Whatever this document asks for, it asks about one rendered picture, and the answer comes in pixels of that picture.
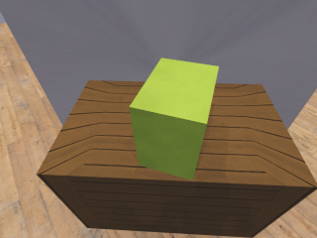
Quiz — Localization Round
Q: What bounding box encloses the carton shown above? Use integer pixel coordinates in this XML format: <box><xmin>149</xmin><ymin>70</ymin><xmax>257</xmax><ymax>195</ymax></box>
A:
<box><xmin>129</xmin><ymin>58</ymin><xmax>219</xmax><ymax>180</ymax></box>

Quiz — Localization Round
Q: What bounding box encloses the pedestal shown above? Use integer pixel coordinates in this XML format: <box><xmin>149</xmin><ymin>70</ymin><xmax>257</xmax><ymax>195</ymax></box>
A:
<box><xmin>36</xmin><ymin>80</ymin><xmax>317</xmax><ymax>238</ymax></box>

